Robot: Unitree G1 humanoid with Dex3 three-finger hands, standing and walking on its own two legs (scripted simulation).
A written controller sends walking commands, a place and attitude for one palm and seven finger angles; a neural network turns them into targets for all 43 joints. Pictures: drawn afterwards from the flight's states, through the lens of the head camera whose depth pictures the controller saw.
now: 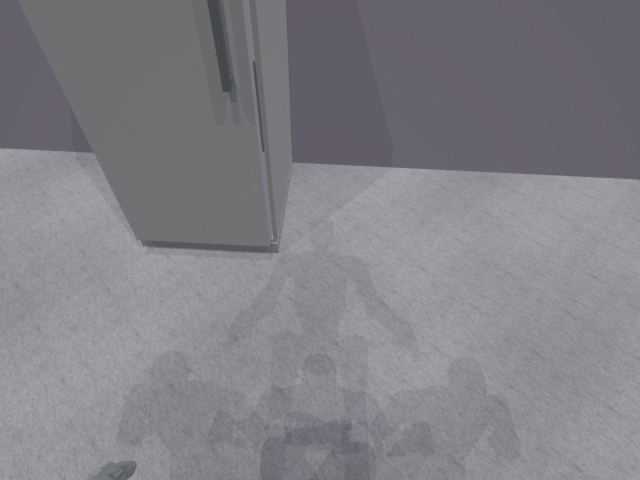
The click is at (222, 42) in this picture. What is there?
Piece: fridge door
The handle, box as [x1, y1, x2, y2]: [207, 0, 232, 91]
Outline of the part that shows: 207,0 223,91 230,91 232,77 229,76 218,0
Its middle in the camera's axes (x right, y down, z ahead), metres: -0.23 -0.56 +0.82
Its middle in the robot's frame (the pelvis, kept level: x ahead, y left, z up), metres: +1.00 +0.30 +0.24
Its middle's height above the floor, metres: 1.00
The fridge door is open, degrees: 0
